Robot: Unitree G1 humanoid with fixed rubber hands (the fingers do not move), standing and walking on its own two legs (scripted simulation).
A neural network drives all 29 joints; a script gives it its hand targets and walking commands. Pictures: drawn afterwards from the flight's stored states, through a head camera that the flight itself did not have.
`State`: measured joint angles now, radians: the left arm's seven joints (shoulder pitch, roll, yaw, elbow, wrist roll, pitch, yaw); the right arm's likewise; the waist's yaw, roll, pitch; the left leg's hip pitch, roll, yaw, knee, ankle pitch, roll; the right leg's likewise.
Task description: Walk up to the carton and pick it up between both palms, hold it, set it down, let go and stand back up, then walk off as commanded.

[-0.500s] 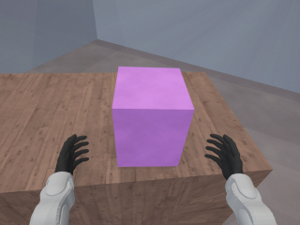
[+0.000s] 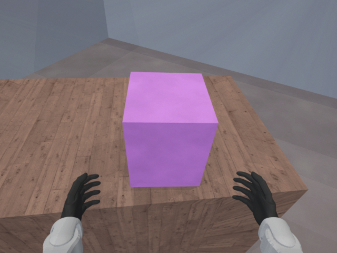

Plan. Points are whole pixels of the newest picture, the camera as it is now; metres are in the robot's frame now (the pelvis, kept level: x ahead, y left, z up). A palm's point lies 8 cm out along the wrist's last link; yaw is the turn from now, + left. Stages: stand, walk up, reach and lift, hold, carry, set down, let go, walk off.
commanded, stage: set down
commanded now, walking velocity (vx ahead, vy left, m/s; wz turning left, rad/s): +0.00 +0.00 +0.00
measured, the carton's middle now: (166, 130) +0.45 +0.04 +0.07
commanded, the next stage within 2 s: let go in 1.46 s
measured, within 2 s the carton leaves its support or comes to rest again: neither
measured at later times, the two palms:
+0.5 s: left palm (76, 225) +0.20 +0.22 +0.01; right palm (267, 222) +0.22 -0.19 +0.04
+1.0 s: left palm (76, 227) +0.20 +0.22 +0.01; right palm (266, 242) +0.20 -0.20 -0.02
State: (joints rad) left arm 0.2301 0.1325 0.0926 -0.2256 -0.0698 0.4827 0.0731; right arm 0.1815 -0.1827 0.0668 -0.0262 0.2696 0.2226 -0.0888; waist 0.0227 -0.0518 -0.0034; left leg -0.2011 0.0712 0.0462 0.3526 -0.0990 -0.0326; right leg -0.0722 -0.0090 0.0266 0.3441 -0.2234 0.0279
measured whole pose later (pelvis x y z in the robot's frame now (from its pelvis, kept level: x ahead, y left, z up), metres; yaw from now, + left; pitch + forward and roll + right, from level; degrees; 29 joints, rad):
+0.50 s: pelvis +0.01 +0.00 +0.00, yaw +0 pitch -3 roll +0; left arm 0.29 0.13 0.08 -0.12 -0.07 0.37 0.06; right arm 0.27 -0.19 0.07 -0.03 0.20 0.16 -0.05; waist 0.02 -0.05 0.03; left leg -0.19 0.07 0.05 0.35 -0.11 -0.04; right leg -0.06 -0.01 0.03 0.34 -0.23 0.03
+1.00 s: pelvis +0.01 +0.00 +0.00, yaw +0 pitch -3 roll +0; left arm 0.30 0.13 0.07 0.00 -0.06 0.21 0.03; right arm 0.27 -0.22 0.07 0.21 0.11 0.10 -0.01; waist 0.02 0.00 0.03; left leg -0.19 0.07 0.05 0.35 -0.11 -0.04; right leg -0.06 -0.01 0.03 0.34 -0.24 0.03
